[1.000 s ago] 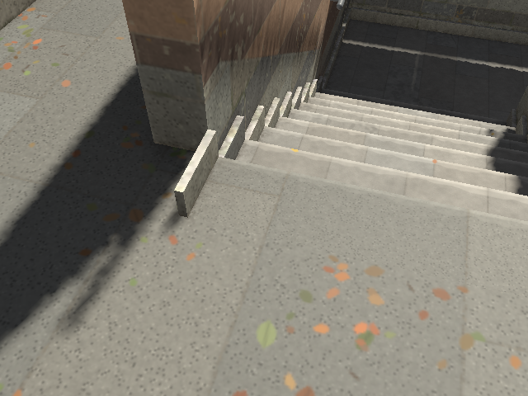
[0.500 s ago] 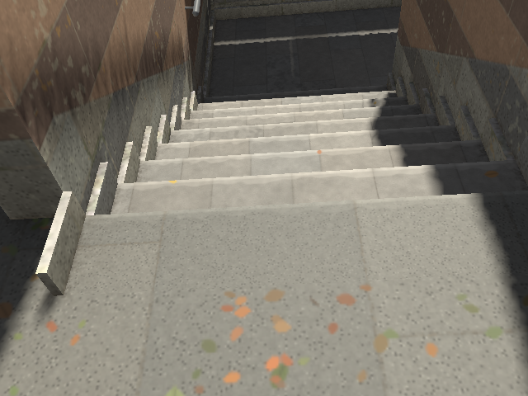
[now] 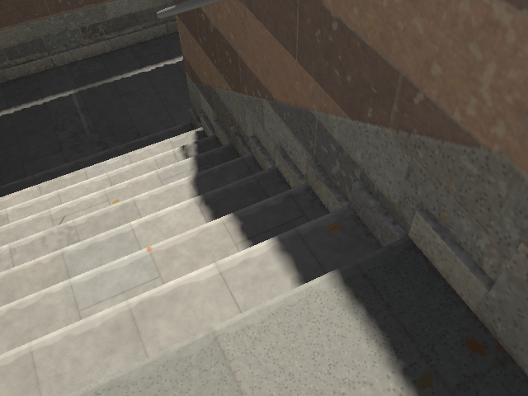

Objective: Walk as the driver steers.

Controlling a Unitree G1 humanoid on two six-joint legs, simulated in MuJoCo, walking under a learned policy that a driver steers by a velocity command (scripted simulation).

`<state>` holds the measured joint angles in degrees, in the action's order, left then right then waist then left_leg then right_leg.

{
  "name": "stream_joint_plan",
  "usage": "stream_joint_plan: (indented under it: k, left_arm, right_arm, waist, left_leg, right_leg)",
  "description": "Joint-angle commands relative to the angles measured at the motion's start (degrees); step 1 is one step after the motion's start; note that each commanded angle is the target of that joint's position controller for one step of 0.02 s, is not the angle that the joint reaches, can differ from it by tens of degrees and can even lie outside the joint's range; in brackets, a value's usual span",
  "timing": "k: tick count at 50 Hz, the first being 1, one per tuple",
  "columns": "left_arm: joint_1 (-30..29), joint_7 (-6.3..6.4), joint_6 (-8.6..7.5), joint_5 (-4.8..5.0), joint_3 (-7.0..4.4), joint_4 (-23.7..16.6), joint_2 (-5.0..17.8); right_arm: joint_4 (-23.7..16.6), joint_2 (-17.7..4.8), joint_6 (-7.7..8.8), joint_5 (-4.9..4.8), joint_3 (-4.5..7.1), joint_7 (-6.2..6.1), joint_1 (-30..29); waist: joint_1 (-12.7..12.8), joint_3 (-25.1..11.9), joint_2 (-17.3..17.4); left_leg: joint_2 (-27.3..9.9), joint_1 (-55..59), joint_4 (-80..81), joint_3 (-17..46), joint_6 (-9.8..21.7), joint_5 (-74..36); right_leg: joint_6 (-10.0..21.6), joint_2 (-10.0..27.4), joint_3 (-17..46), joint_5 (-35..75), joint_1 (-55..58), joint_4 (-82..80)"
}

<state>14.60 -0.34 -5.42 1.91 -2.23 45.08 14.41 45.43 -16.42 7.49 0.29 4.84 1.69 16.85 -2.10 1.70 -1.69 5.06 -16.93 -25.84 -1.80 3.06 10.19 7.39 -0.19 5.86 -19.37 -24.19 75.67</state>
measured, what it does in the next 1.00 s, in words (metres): goes down, turning left: right foot, then left foot 0.17 m lower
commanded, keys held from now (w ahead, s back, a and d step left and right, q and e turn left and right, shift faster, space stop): w+shift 0.16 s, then w+q+shift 0.82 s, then q+shift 0.02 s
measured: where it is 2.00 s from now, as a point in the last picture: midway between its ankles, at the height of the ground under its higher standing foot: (210, 248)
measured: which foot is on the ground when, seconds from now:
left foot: down 0.00-0.32, up 0.34-0.82, down 0.84-1.00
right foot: up 0.00-0.30, down 0.32-0.82, up 0.84-1.00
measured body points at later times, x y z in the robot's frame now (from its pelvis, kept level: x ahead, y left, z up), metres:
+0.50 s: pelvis +0.44 -0.05 +0.00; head +0.46 -0.06 +0.45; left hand +0.45 +0.24 -0.11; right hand +0.60 -0.31 -0.11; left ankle +0.39 +0.08 -0.62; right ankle +0.47 -0.17 -0.73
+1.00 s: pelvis +0.83 +0.08 -0.21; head +0.85 +0.08 +0.24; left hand +0.91 +0.38 -0.26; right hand +0.92 -0.17 -0.34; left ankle +0.80 +0.11 -0.90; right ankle +0.93 -0.07 -0.73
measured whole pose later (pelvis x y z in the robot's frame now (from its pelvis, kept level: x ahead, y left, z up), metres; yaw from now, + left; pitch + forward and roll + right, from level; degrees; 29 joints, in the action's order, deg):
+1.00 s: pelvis +0.83 +0.08 -0.21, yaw +37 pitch -1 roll +1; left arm 3.5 3.1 -7.2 1.5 1.5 34.6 9.5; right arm 51.2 -13.4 2.5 0.3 3.3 3.0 31.8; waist -3.7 1.6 -0.4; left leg 13.1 -21.0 -46.8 2.6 9.0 24.1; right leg -2.5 2.7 11.0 -28.7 -44.8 100.9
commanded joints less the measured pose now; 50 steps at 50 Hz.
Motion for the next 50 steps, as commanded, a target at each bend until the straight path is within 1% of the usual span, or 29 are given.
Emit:
stream_joint_plan:
  k: [1,7,11,14,15,16,17,18,19,21,22,24,27,29,30,32,33,36,38,40,41,42,43,44,45,47,48,49,50]
  left_arm:
    - [-0.14,-0.24,-0.74,0.39,0.6,-5.63,-0.01]
    - [-13.16,-0.6,-1.28,-2.4,1.92,-10.96,1.88]
    - [-22.23,-2.62,-2.32,-0.81,1.79,-14.47,2.56]
    - [-13.89,-2.2,-2.24,-0.23,-1.11,-14.31,9.35]
    - [-3.18,-1.57,-1.82,0.48,-2.42,-12.56,11.49]
    - [11.76,-0.18,-1.14,-0.2,-3.41,-9.65,14.25]
    - [17.07,-0.43,-1.06,-3.69,-4.27,-7.54,19.47]
    - [17.62,-0.52,-0.92,-4.37,-2.85,-7.49,13.22]
    - [13.97,-0.15,-0.88,-3.44,-2.0,-6.48,10.04]
    - [9.55,0.25,-0.74,-3.14,-1.22,-4.26,7.23]
    - [7.05,0.17,-1.28,-4.11,-0.62,-3.52,5.37]
    - [3.29,0.31,-1.61,-2.8,0.34,-1.94,1.91]
    - [-2.96,0.77,-2.39,-3.22,0.01,-2.3,4.77]
    - [-2.23,1.14,-3.49,-3.57,-0.87,-1.92,8.17]
    - [-0.74,0.94,-4.02,-4.25,-1.41,-2.05,10.0]
    - [6.06,1.68,-3.19,-1.85,-0.79,0.79,7.5]
    - [9.81,1.83,-2.57,-1.64,-1.44,1.65,9.48]
    - [8.71,4.15,0.03,-2.49,-1.21,-0.19,9.65]
    - [6.61,4.18,0.3,-2.71,-1.92,-0.52,12.39]
    - [5.16,3.62,0.5,-2.47,-1.84,-0.46,13.23]
    - [1.3,3.12,0.06,-0.02,-2.46,-0.57,13.77]
    - [-5.59,2.77,-0.68,1.07,-1.75,0.18,9.91]
    - [-2.37,2.79,-2.98,-2.08,0.1,-7.49,1.67]
    - [2.11,2.41,-3.94,-2.68,1.7,-11.35,0.69]
    - [0.08,2.25,-4.25,-2.81,1.6,-12.99,3.12]
    - [-4.82,3.36,-4.59,0.49,2.32,-16.39,0.95]
    - [-6.6,3.44,-3.4,0.78,1.75,-15.25,3.3]
    - [-6.55,4.04,-1.7,0.86,0.53,-13.46,5.62]
    - [-8.51,4.89,-0.47,-0.88,-0.2,-14.94,7.43]
  right_arm:
    - [-1.19,0.83,1.1,-0.4,-1.23,0.76,0.89]
    - [0.62,-4.03,1.21,-1.3,-1.38,-0.75,5.28]
    - [3.02,-5.51,0.09,-2.46,-2.12,-1.11,13.36]
    - [3.55,-8.93,-1.98,-0.99,-1.86,-1.39,13.39]
    - [3.93,-10.32,-2.87,0.03,-1.77,-1.34,12.3]
    - [2.12,-8.46,-2.51,1.07,-2.51,-1.16,10.24]
    - [0.41,4.23,-0.29,-0.73,-5.58,-0.84,20.32]
    - [-0.91,0.09,0.7,-4.97,-5.11,-1.06,15.32]
    - [-2.89,-3.67,0.56,-6.18,-3.75,-1.67,7.02]
    - [-3.58,-3.58,-0.79,-2.37,-3.37,-1.82,2.78]
    - [-4.44,-2.23,-2.2,-2.06,-3.17,-1.17,3.49]
    - [-5.44,0.66,-4.94,-2.66,-3.43,-0.31,4.3]
    - [-9.41,-0.18,-6.38,-1.62,-2.83,-0.03,-1.01]
    - [-8.37,-0.55,-6.15,0.23,-2.46,0.64,1.13]
    - [-6.08,-3.39,-5.55,-0.25,-0.6,0.71,4.89]
    - [-10.19,-5.39,-5.1,-1.35,0.65,2.55,-4.0]
    - [-11.01,-4.83,-4.79,-1.66,0.58,3.43,-5.21]
    - [-13.25,-4.97,-6.46,-0.9,1.11,6.79,-8.93]
    - [-11.33,-5.17,-7.2,-0.57,1.75,5.56,-2.05]
    - [-5.58,-11.22,-7.06,-1.75,5.08,3.43,14.51]
    - [-1.86,-12.71,-6.98,-2.57,6.12,2.47,24.47]
    - [2.9,-11.82,-5.96,-1.61,4.75,1.78,34.02]
    - [4.29,-14.47,-4.83,0.92,3.32,2.13,28.16]
    - [1.39,-11.21,-4.64,0.27,2.3,2.1,25.12]
    - [0.27,-6.98,-4.95,-0.97,1.26,2.24,23.55]
    - [0.38,-15.43,-3.39,-2.13,3.27,1.49,13.58]
    - [-2.12,-10.23,-2.17,-0.67,1.64,1.58,9.22]
    - [-5.88,-3.79,-0.69,1.65,-0.77,1.43,2.26]
    - [-8.68,-3.97,-1.27,0.28,-1.2,-1.09,-2.11]
  waist:
    - [3.47,-0.62,3.14]
    - [1.25,6.35,1.66]
    - [-2.1,8.11,2.61]
    - [3.64,0.36,8.7]
    - [10.43,-5.91,10.5]
    - [17.25,-14.19,8.55]
    - [10.04,-29.66,-14.96]
    - [12.24,-29.54,-17.22]
    - [11.89,-16.69,-12.47]
    - [8.07,-6.58,-1.51]
    - [4.98,-5.23,-3.12]
    - [1.47,-2.01,-4.93]
    - [-1.39,5.78,-2.61]
    - [-2.14,2.41,-2.11]
    - [-2.64,-1.41,1.93]
    - [0.79,3.27,0.09]
    - [2.71,4.48,-2.99]
    - [3.14,6.87,0.5]
    - [0.59,6.12,1.99]
    - [-6.23,-2.97,1.5]
    - [-11.98,-5.05,1.67]
    - [-18.92,1.04,13.78]
    - [-6.16,2.51,33.18]
    - [-2.49,-14.34,29.01]
    - [-1.92,-17.96,11.96]
    - [4.63,-10.14,-0.75]
    - [5.5,-3.98,-12.2]
    - [8.43,1.95,-17.29]
    - [9.69,7.22,-15.96]
  left_leg:
    - [-16.26,9.68,16.62,25.36,11.6,11.83]
    - [-12.26,1.65,20.51,10.22,8.92,-6.0]
    - [-14.65,4.79,22.85,9.26,8.42,-8.86]
    - [-16.57,17.71,6.54,10.4,6.36,-37.83]
    - [-14.88,13.91,-7.03,8.78,4.86,-44.23]
    - [-12.12,-2.08,-27.23,8.96,2.82,-32.43]
    - [-3.56,-20.38,-51.15,10.29,0.95,14.1]
    - [-3.78,-26.7,-59.94,13.42,1.18,14.94]
    - [-6.33,-33.21,-62.42,10.89,0.87,11.16]
    - [-11.4,-29.65,-57.75,8.76,0.49,4.44]
    - [-13.33,-25.19,-55.76,9.58,0.37,1.92]
    - [-14.91,-24.05,-52.61,9.29,0.5,2.69]
    - [-13.94,-20.53,-36.54,7.32,0.26,-6.51]
    - [-9.62,-8.59,-30.17,0.16,-0.62,-19.11]
    - [-7.16,-3.16,-37.17,-3.64,-0.37,-27.24]
    - [-10.56,-23.44,-25.07,3.5,3.7,-37.22]
    - [-11.6,-31.7,-25.62,4.93,4.87,-34.8]
    - [-10.31,-22.78,-14.54,0.61,3.52,-41.14]
    - [-6.99,-9.82,-13.66,-5.35,2.27,-39.89]
    - [-1.43,14.93,-15.45,-10.75,4.52,-33.2]
    - [-4.44,27.41,-9.01,-7.11,8.82,-36.37]
    - [-8.13,31.14,2.6,-0.39,14.34,-40.05]
    - [-6.09,40.27,-13.19,8.93,15.16,-63.29]
    - [-10.1,45.57,-14.8,23.15,22.86,-53.02]
    - [-12.57,41.95,-9.35,30.56,24.58,-37.59]
    - [-25.46,25.85,3.17,64.03,28.95,1.19]
    - [-25.86,14.28,-0.16,62.42,24.57,4.63]
    - [-21.39,-3.81,-3.71,53.02,19.35,1.37]
    - [-11.05,-23.05,-2.23,40.29,16.49,0.08]
  right_leg:
    - [-0.04,7.19,2.74,1.58,-16.21,-2.8]
    - [-3.49,8.89,-3.52,23.78,-17.26,-24.34]
    - [-3.82,3.89,-6.41,28.45,-5.29,-39.31]
    - [-2.92,-0.68,-7.35,15.8,3.53,-43.0]
    - [-1.89,-1.38,-8.36,12.21,16.89,-42.53]
    - [0.05,7.68,0.24,4.12,38.05,-38.25]
    - [8.24,24.7,33.15,-21.98,57.08,-46.82]
    - [7.82,25.66,46.85,-29.05,53.41,-61.18]
    - [4.92,24.24,37.69,-22.53,46.13,-61.44]
    - [2.99,21.33,20.01,-4.39,28.65,-60.07]
    - [2.26,19.66,14.26,0.53,21.75,-60.74]
    - [0.98,17.45,4.59,5.99,16.5,-62.63]
    - [-1.32,13.31,-9.9,17.83,4.34,-65.68]
    - [-1.1,9.31,-18.21,16.32,0.05,-61.12]
    - [-0.44,11.82,-16.94,18.89,1.59,-55.87]
    - [-4.34,13.91,-16.48,13.42,18.73,-50.96]
    - [-4.31,16.35,-14.57,13.36,27.01,-48.19]
    - [-7.34,15.21,-21.66,7.0,19.54,-41.31]
    - [-9.09,14.76,-24.1,18.86,13.09,-30.32]
    - [-7.55,13.8,-21.89,48.29,10.71,-7.97]
    - [-9.26,13.55,-20.37,45.68,3.09,12.72]
    - [-12.03,2.0,-20.11,-3.43,-7.78,47.66]
    - [-11.95,-4.55,-10.13,-28.3,-31.55,57.18]
    - [-11.71,-2.04,0.21,-30.38,-33.77,52.82]
    - [-10.32,-0.1,1.4,-30.58,-33.03,48.06]
    - [-9.74,1.12,4.01,-22.29,-45.48,43.95]
    - [-8.63,6.12,8.83,-15.86,-45.6,33.34]
    - [-8.28,8.26,10.63,-1.44,-38.68,16.51]
    - [-11.14,6.67,6.44,8.16,-24.32,-5.53]
Velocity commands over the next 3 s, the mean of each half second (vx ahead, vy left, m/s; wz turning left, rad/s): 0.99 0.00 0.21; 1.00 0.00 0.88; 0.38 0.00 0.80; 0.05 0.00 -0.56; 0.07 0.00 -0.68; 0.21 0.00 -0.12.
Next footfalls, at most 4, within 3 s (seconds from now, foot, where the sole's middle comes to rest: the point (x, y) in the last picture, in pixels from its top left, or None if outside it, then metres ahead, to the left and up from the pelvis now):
0.32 right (347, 378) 0.51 -0.17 -0.77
0.84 left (230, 298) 0.84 0.13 -0.94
1.22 right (230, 239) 1.19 0.15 -1.11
1.60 left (183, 267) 1.00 0.30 -0.99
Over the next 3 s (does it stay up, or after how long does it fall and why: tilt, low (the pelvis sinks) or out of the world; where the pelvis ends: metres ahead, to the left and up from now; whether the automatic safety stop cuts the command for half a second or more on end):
stays up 1.43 0.37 -0.52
